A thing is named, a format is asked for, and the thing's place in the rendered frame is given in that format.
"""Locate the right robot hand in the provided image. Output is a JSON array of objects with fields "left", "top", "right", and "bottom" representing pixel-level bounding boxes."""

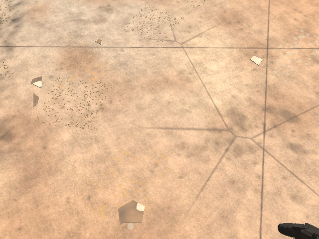
[{"left": 277, "top": 223, "right": 319, "bottom": 239}]

